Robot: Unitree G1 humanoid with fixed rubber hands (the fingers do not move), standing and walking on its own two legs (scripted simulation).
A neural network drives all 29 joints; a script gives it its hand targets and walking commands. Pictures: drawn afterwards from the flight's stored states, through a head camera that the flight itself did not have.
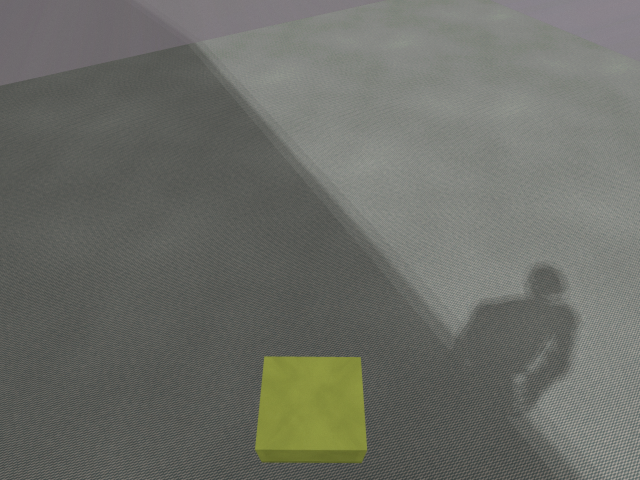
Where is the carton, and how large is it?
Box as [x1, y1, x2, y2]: [255, 356, 366, 462]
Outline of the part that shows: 264,356 255,450 261,461 361,462 366,451 360,357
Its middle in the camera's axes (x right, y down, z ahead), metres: -0.02 +0.48 +1.11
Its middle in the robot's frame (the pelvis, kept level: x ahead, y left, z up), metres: +0.41 +0.03 -0.69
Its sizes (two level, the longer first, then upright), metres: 0.284 0.247 0.158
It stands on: the floor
